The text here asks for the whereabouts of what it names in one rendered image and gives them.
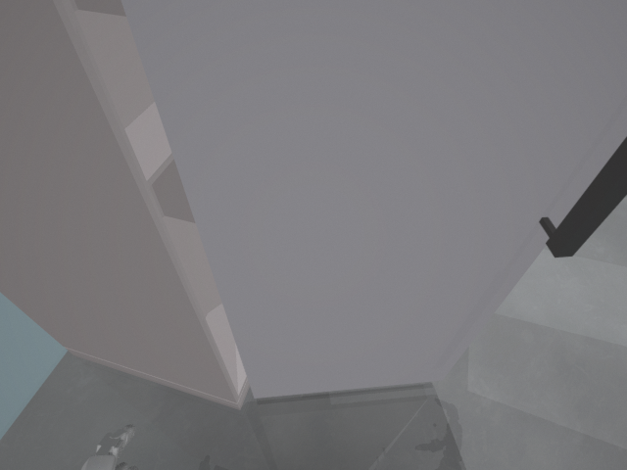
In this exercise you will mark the fridge door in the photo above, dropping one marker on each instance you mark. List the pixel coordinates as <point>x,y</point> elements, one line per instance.
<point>367,177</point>

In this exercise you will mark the handle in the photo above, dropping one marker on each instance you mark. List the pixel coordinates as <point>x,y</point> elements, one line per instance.
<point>603,195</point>

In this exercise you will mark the robot left hand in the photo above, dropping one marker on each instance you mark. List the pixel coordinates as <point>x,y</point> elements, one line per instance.
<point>109,451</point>

